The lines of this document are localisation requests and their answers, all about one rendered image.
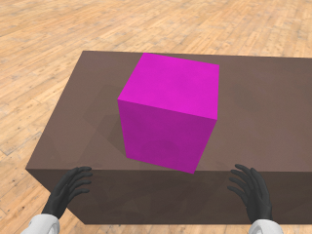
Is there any left robot forearm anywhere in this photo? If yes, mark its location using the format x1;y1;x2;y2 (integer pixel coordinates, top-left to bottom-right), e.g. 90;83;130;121
20;214;60;234

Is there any right robot hand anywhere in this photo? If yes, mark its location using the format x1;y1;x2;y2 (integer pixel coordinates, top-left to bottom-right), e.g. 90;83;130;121
227;164;273;224

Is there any right robot forearm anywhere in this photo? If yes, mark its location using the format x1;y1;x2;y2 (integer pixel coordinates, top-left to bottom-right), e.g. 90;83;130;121
248;219;284;234

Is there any pedestal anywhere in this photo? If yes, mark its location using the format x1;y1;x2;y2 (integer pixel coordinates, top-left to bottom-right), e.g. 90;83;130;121
25;50;312;225

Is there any left robot hand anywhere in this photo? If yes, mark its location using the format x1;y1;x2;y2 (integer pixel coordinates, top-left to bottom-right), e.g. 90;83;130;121
41;166;93;219

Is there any carton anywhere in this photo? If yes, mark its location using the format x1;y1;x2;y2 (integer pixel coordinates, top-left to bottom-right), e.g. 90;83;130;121
117;53;219;174

